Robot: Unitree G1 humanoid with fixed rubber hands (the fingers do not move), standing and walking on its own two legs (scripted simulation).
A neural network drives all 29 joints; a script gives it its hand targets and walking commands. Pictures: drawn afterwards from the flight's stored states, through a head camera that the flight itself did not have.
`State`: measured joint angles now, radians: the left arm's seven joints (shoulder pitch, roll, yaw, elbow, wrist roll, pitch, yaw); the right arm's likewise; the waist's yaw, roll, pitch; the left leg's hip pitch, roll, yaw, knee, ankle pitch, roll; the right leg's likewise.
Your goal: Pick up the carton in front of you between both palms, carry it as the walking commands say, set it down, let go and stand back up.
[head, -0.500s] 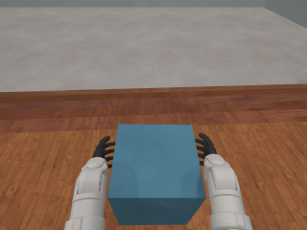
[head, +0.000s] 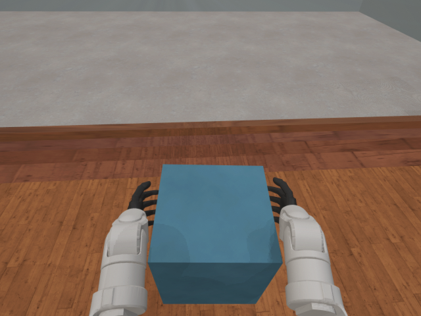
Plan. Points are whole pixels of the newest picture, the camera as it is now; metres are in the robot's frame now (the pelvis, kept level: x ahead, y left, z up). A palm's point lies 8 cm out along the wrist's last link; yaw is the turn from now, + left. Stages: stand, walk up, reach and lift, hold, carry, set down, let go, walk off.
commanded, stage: hold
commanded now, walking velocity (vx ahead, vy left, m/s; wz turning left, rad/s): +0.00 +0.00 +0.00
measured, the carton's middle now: (211, 237) +0.29 +0.00 -0.02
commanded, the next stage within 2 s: carry in 0.90 s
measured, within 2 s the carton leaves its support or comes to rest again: neither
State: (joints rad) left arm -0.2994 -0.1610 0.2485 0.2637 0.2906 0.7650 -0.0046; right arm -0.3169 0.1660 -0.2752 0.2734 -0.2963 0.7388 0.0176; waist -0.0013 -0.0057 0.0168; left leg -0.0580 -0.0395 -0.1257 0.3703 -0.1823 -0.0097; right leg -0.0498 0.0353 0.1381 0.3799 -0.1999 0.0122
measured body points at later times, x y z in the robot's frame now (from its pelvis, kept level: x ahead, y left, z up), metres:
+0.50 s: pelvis +0.01 +0.00 +0.00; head -0.04 +0.00 +0.45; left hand +0.30 +0.15 +0.04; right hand +0.31 -0.15 +0.05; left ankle +0.02 +0.13 -0.74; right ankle +0.02 -0.13 -0.74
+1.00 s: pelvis +0.01 +0.00 +0.00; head -0.03 +0.00 +0.45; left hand +0.31 +0.15 +0.04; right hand +0.31 -0.16 +0.05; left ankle +0.02 +0.13 -0.74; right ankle +0.01 -0.13 -0.74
